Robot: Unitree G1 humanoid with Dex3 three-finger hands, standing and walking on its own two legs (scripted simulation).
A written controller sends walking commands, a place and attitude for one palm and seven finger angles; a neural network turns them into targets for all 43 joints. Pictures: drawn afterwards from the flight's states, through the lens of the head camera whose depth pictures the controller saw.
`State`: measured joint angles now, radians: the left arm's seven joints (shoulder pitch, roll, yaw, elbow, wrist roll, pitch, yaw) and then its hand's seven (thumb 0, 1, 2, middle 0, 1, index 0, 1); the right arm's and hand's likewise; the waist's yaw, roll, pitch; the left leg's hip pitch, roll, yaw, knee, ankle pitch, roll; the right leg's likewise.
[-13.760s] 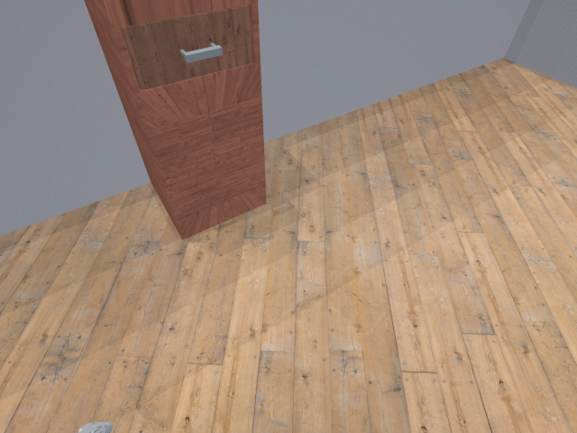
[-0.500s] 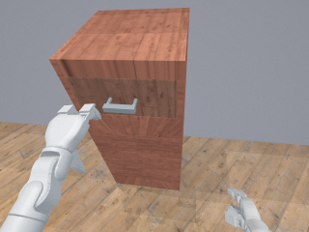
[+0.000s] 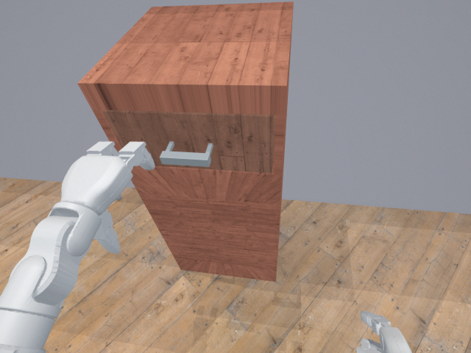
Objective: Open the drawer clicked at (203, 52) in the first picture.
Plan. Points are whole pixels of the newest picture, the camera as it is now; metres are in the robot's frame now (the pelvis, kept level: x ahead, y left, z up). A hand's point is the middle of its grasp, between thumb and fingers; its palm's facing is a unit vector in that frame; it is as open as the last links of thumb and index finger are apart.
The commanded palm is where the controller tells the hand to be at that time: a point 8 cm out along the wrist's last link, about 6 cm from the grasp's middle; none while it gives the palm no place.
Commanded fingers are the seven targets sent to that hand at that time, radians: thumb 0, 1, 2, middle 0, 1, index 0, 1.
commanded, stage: raise the hand with hooked fingers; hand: left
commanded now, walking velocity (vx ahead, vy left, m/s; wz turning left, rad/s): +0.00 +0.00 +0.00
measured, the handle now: (187, 152) +0.52 +0.19 +0.02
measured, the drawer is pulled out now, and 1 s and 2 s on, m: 0.00 0.00 0.00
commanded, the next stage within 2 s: move the hooked fingers above the handle in 0.08 s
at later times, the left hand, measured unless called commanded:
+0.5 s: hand (132, 189) +0.33 +0.22 +0.12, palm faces +0.04 -0.06 -1.00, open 13.9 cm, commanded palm +0.31 +0.23 +0.18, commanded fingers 0.00 -0.50 0.30 -0.30 -1.20 -0.30 -1.20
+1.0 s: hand (153, 168) +0.39 +0.21 +0.10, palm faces +0.02 -0.05 -1.00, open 13.9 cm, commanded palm +0.37 +0.21 +0.16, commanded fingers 0.00 -0.50 0.30 -0.30 -1.20 -0.30 -1.20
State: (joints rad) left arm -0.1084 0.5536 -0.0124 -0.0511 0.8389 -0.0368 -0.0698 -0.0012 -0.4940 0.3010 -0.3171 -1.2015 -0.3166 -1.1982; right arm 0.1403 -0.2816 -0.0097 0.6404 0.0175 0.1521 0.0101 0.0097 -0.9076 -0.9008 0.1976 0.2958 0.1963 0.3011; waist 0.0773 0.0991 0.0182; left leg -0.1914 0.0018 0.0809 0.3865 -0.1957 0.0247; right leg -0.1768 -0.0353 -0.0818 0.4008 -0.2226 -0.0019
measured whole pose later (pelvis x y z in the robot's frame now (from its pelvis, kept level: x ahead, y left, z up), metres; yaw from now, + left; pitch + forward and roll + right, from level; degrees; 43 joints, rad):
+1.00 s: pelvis +0.01 -0.01 +0.00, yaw -1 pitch +4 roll +1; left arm -0.41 0.50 -0.09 0.34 0.92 -0.01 0.03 0.00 -0.49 0.30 -0.32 -1.20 -0.32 -1.20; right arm 0.20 -0.27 -0.03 0.67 0.04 0.16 -0.01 0.01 -0.91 -0.90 0.20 0.30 0.20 0.30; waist 0.03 0.08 -0.03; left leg -0.29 0.01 0.09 0.44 -0.23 0.02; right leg -0.28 -0.03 -0.07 0.47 -0.26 -0.01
